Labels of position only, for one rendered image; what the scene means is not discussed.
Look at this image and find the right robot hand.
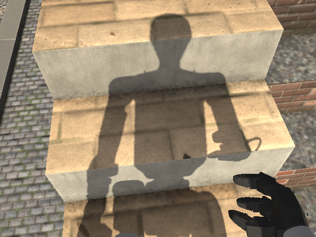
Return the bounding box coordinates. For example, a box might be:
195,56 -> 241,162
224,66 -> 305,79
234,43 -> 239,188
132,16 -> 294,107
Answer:
228,172 -> 309,237

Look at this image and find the robot right forearm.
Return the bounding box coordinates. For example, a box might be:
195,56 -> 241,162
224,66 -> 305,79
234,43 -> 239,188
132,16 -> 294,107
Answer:
283,225 -> 316,237

